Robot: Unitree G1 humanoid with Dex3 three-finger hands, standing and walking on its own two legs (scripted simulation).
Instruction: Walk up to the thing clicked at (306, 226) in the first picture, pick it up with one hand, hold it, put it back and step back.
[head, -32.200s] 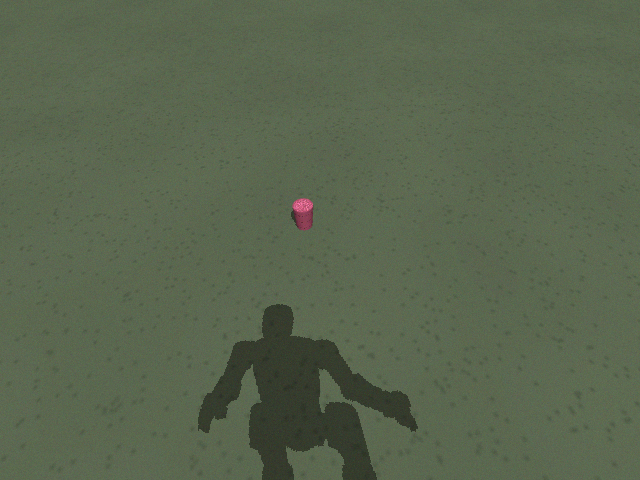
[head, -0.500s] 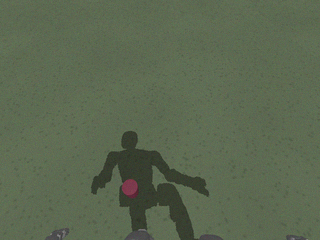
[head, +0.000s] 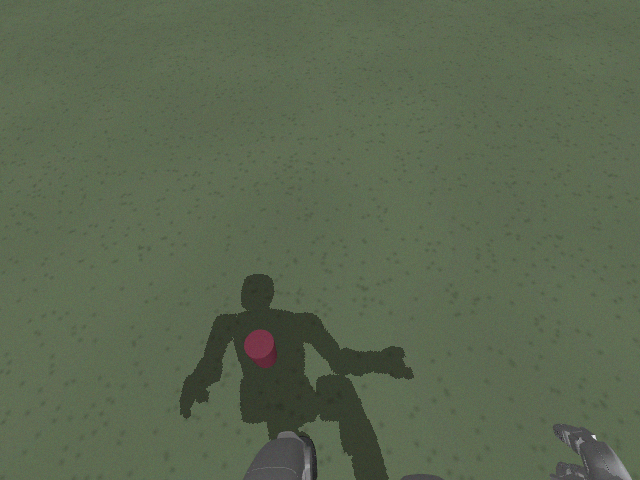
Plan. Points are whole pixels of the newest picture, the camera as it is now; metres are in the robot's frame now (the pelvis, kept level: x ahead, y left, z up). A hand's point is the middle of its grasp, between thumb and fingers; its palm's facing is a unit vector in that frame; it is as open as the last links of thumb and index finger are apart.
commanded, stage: step back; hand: left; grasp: from above
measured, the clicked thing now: (262, 350) +0.52 +0.25 -0.69
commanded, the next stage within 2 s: none
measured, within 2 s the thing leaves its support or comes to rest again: neither
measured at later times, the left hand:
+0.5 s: hand out of the picture -0.02 +0.27 -0.13, palm faces +0.10 -0.94 -0.33, open 7.3 cm
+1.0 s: hand out of the picture -0.21 +0.25 -0.11, palm faces +0.06 -0.89 -0.45, open 7.3 cm
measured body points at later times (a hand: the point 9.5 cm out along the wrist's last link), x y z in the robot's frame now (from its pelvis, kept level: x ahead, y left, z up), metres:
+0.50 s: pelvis -0.13 +0.00 +0.02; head -0.07 +0.03 +0.46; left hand -0.02 +0.32 -0.11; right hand -0.01 -0.30 -0.09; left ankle -0.12 +0.11 -0.71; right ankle -0.12 -0.14 -0.64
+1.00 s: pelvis -0.28 -0.03 +0.01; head -0.22 -0.05 +0.46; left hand -0.21 +0.30 -0.08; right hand -0.18 -0.34 -0.12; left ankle -0.33 +0.11 -0.66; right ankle -0.22 -0.15 -0.71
